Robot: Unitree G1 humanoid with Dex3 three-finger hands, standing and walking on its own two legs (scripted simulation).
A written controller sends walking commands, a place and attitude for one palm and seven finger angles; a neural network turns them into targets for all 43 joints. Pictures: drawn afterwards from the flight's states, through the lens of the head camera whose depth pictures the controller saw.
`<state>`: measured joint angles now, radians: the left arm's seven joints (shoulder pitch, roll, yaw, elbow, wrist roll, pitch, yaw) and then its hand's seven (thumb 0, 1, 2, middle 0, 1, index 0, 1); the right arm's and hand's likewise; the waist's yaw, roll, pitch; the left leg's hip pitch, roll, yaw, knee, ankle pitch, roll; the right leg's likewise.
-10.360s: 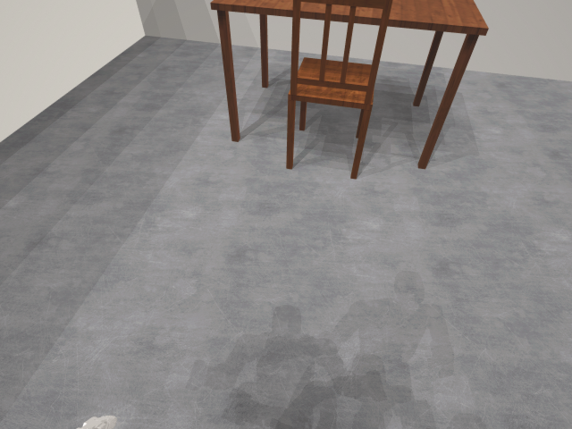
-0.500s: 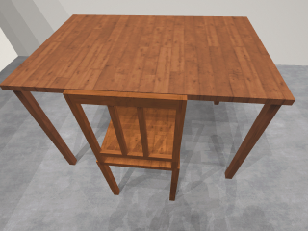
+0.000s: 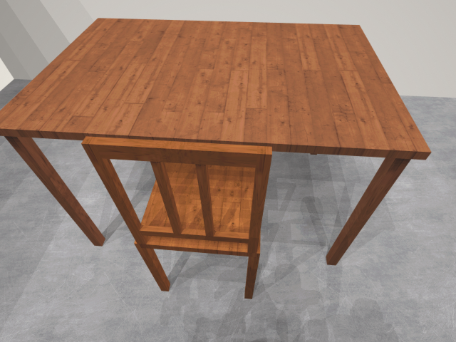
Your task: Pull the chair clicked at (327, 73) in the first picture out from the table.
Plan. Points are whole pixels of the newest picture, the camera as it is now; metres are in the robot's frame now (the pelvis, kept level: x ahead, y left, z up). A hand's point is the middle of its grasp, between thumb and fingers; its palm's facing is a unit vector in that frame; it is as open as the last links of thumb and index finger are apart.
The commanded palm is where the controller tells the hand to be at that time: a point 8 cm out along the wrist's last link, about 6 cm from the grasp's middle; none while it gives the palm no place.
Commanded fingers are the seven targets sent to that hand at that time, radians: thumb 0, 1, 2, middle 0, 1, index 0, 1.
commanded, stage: look again from close up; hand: left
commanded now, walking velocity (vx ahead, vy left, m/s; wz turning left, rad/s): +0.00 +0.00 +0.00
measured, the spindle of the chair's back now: (168, 200) +0.45 +0.18 -0.09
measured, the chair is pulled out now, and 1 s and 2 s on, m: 0.00 0.00 0.00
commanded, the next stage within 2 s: raise the hand toward the chair's back in 0.18 s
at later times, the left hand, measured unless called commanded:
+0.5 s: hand (122, 301) +0.19 +0.20 -0.02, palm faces +0.20 -0.98 -0.05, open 7.9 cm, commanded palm +0.10 +0.24 -0.07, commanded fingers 0.00 0.62 0.78 -0.17 -0.26 -0.17 -0.26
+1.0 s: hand (135, 321) +0.17 +0.18 -0.06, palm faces -0.15 -0.99 -0.06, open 11.9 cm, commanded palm +0.13 +0.25 -0.06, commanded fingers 0.00 0.04 0.53 -0.11 -0.16 -0.11 -0.16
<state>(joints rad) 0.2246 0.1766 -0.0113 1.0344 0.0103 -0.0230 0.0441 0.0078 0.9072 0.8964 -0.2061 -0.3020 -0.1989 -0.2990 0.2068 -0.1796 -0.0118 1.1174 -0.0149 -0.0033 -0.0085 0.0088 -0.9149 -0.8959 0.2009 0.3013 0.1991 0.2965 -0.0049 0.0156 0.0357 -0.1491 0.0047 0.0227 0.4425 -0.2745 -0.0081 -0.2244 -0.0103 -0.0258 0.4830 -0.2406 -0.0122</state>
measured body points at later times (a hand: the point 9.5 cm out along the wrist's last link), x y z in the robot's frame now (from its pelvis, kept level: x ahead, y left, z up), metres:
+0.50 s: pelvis -0.03 +0.02 -0.02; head -0.03 +0.01 +0.43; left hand +0.18 +0.25 -0.01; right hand +0.11 -0.24 -0.12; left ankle -0.02 +0.12 -0.74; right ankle +0.01 -0.11 -0.74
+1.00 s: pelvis -0.04 +0.01 -0.11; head +0.04 +0.01 +0.33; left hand +0.17 +0.23 -0.05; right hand +0.18 -0.19 -0.19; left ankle -0.02 +0.12 -0.74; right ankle +0.01 -0.11 -0.74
